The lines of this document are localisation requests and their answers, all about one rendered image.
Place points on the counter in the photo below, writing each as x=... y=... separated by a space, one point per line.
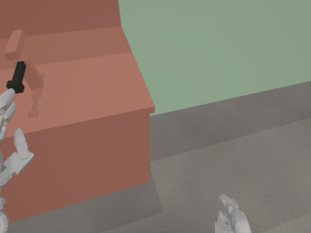
x=85 y=108

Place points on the robot right hand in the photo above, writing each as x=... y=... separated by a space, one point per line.
x=236 y=222

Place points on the tap lever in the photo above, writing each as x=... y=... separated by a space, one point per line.
x=16 y=82

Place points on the robot left forearm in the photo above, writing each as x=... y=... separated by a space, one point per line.
x=4 y=219

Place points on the robot left hand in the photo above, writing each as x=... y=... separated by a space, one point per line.
x=20 y=159

